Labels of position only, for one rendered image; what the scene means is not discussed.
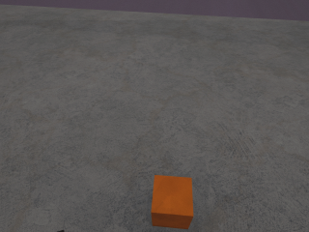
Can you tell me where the carton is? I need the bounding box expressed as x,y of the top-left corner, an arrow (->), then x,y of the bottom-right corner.
151,175 -> 194,229

